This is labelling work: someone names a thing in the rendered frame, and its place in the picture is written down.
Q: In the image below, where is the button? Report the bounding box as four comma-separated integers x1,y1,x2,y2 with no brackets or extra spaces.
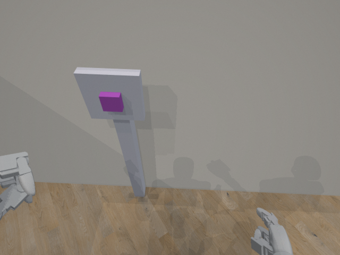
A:
99,92,124,112

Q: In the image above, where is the robot left hand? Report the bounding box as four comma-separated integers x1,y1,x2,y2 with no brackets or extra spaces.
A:
0,152,36,220

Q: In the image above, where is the robot right hand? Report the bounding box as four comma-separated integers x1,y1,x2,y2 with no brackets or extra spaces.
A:
251,208,293,255

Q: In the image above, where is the panel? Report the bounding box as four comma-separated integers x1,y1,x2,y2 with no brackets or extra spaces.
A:
73,67,146,197

